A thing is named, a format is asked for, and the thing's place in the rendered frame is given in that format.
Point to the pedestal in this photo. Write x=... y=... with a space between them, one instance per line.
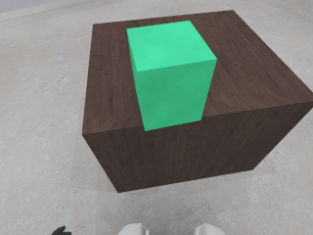
x=254 y=100

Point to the robot left thigh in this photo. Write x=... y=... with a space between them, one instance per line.
x=134 y=229

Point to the robot thigh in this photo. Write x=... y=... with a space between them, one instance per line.
x=208 y=229
x=134 y=229

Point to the carton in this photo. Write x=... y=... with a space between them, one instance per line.
x=172 y=68

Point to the robot right thigh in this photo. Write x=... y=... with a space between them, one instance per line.
x=208 y=229

